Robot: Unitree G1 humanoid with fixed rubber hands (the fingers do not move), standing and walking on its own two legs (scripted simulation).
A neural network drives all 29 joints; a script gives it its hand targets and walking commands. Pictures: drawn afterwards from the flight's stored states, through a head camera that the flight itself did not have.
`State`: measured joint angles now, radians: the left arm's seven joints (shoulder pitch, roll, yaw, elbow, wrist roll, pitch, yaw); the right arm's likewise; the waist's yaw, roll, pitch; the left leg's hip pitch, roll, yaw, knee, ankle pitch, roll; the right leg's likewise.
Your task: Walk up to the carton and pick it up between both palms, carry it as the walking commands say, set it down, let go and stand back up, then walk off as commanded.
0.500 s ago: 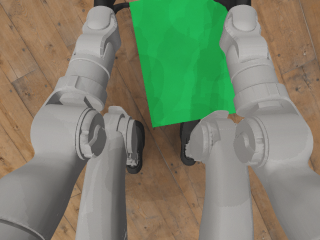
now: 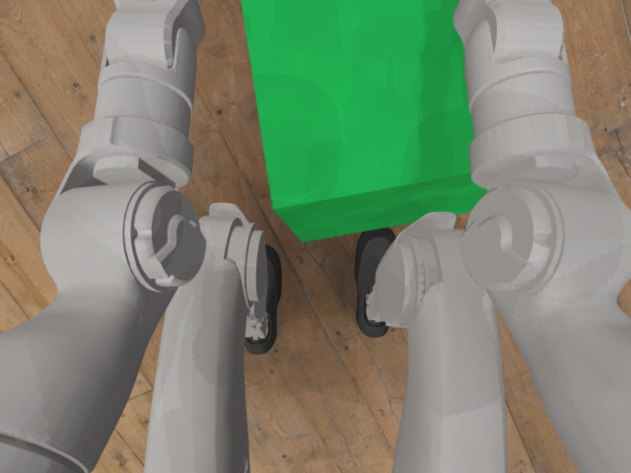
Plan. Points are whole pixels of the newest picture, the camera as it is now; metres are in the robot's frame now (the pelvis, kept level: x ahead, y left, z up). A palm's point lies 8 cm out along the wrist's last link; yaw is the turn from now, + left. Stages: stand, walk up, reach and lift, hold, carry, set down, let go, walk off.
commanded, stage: set down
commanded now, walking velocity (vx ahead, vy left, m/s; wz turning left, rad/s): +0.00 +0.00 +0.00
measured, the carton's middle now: (368, 95) +0.45 -0.04 -0.26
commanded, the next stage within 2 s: none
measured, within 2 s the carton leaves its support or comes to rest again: neither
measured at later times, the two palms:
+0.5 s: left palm out of the picture +0.56 +0.15 -0.15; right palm out of the picture +0.57 -0.11 -0.14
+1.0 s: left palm out of the picture +0.56 +0.15 -0.15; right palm out of the picture +0.57 -0.11 -0.14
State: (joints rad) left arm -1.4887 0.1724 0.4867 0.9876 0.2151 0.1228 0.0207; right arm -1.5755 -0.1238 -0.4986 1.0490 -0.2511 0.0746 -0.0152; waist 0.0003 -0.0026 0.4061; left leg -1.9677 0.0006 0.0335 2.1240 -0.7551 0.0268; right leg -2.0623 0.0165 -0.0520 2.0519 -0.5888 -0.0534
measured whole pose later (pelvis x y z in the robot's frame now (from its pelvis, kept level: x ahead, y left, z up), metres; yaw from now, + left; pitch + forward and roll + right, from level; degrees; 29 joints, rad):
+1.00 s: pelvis +0.00 +0.00 -0.01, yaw +0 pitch +33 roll +0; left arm -1.49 0.20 0.45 1.03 0.24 0.10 -0.03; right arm -1.58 -0.14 -0.49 1.07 -0.30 0.08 0.03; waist 0.00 0.00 0.41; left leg -1.97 -0.01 0.03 2.15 -0.76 0.03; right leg -2.07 0.02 -0.05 2.08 -0.59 -0.05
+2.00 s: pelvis -0.01 +0.01 -0.04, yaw +0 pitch +29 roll -2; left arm -1.40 0.40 0.10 1.08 -0.08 0.11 0.07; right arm -1.76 -0.25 -0.40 1.29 -0.17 -0.03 0.01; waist -0.02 0.00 0.52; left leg -2.02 -0.03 0.03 2.26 -0.75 0.03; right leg -2.10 0.01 -0.05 2.17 -0.58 -0.02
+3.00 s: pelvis -0.03 +0.00 +0.07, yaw +2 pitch +33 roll +1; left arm -1.46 0.52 0.11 0.58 -0.26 0.52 0.12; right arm -1.43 -0.48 -0.17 0.56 0.21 0.49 -0.14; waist -0.01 -0.01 0.52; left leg -1.84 -0.04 0.03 1.83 -0.57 0.03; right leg -1.90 0.01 -0.02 1.77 -0.45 -0.03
